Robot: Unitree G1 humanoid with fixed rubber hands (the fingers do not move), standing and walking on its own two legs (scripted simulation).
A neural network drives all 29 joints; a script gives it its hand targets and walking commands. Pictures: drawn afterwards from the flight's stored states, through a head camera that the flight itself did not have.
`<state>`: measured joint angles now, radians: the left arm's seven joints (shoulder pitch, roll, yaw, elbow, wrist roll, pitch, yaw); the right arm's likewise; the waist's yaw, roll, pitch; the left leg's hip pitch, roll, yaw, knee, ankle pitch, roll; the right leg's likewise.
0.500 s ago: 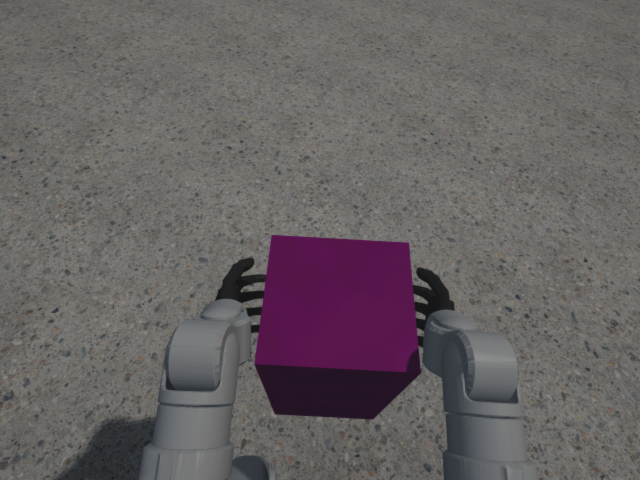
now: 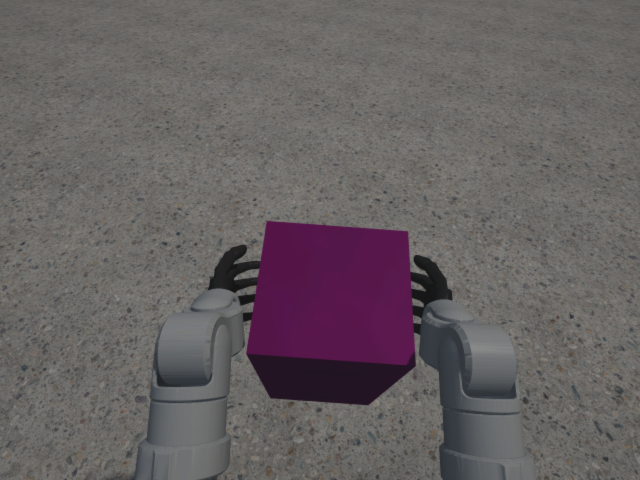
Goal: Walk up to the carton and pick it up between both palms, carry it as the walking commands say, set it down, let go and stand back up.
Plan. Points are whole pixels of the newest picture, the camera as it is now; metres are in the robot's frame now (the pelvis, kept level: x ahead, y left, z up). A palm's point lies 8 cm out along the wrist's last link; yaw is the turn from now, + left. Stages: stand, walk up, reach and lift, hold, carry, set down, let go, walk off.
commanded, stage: carry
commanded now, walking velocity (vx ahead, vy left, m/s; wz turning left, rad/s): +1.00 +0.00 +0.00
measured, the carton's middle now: (326, 329) +0.31 +0.00 +0.02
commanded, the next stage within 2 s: none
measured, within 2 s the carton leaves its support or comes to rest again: neither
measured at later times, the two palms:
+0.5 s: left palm (248, 147) +0.63 +0.13 +0.09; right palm (386, 146) +0.64 -0.11 +0.09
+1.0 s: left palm (286, 101) +0.89 +0.08 +0.05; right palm (390, 103) +0.90 -0.16 +0.04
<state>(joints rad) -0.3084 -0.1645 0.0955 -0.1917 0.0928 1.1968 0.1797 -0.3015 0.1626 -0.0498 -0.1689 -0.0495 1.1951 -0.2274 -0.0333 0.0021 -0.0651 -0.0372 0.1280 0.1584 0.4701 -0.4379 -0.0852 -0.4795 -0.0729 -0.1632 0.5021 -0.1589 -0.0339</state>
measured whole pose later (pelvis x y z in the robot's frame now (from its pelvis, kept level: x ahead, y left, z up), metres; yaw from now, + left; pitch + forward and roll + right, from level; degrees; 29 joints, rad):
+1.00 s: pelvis +0.59 -0.06 +0.00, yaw +2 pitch +2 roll -1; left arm -0.34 -0.18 0.12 -0.21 0.08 1.15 0.18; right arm -0.34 0.17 -0.07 -0.21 -0.06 1.16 -0.23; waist 0.03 0.03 0.15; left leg -0.50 0.05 0.05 0.79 -0.47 -0.04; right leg -0.45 0.02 -0.22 0.46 -0.06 -0.13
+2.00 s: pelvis +0.63 -0.03 +0.00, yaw +0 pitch +2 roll +0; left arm -0.29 -0.16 0.08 -0.14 0.09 1.21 0.19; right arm -0.27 0.16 -0.04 -0.12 -0.07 1.20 -0.21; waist 0.01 -0.02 -0.09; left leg -0.36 0.01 0.13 0.58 -0.25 0.05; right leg -0.41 -0.03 -0.17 0.52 -0.14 -0.06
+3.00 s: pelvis +0.65 +0.01 +0.00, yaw -1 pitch +1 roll -1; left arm -0.29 -0.16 0.09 -0.01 0.13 1.11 0.15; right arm -0.27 0.15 -0.05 -0.02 -0.10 1.12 -0.19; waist 0.00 0.00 -0.10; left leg -0.32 -0.02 0.17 0.62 -0.33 0.10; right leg -0.40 -0.06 -0.11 0.60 -0.21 0.00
